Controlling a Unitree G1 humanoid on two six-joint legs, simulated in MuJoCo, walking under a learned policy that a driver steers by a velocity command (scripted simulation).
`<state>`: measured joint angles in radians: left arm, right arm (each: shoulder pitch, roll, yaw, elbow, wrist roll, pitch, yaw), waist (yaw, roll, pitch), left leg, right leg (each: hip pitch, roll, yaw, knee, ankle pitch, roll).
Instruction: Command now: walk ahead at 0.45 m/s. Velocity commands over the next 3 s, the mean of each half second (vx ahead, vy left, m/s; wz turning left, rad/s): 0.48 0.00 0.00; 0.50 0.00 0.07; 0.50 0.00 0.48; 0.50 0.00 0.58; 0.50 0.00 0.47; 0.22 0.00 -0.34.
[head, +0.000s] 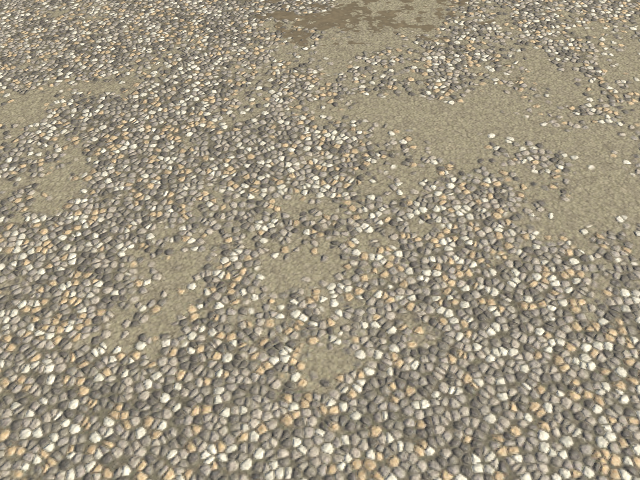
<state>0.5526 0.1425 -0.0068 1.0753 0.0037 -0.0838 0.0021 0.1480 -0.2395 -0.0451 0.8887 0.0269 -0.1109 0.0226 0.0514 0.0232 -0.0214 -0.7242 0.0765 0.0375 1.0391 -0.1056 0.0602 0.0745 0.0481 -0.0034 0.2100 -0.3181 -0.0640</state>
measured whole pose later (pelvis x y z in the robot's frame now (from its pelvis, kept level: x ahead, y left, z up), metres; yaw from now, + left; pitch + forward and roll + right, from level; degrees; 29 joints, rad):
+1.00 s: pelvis +0.56 -0.05 +0.01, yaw +3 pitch +1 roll -1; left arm 0.31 0.22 0.05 0.93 0.02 -0.12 -0.02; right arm 0.21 -0.28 -0.06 0.92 0.03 -0.07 -0.01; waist 0.02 0.05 0.00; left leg -0.65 0.09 -0.09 1.09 -0.17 0.05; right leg -0.14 0.06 -0.12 0.28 -0.16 -0.08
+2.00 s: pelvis +1.10 +0.10 +0.00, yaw +37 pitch +2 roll -1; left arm 0.19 0.25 0.06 0.74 0.01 -0.11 -0.01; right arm 0.30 -0.29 -0.07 0.72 0.03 -0.03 -0.01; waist 0.00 0.04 0.01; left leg -0.50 0.01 -0.08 1.21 -0.37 0.03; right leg -0.30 0.03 -0.06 0.44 -0.17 -0.03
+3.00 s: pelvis +1.41 +0.45 -0.01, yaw +37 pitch +3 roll +1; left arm 0.16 0.30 0.07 0.67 0.00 -0.02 -0.03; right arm 0.12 -0.29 -0.06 0.73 0.00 -0.01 -0.02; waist 0.02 0.01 0.06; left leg -0.48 -0.02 -0.04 1.22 -0.51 -0.03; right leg -0.47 0.07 0.01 0.52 -0.10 -0.08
